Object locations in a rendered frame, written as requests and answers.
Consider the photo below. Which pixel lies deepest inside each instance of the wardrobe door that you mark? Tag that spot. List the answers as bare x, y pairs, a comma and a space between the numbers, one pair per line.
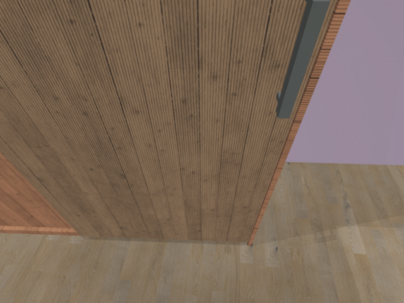
151, 119
21, 204

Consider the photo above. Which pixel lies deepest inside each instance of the handle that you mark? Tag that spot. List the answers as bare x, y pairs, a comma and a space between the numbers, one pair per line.
310, 26

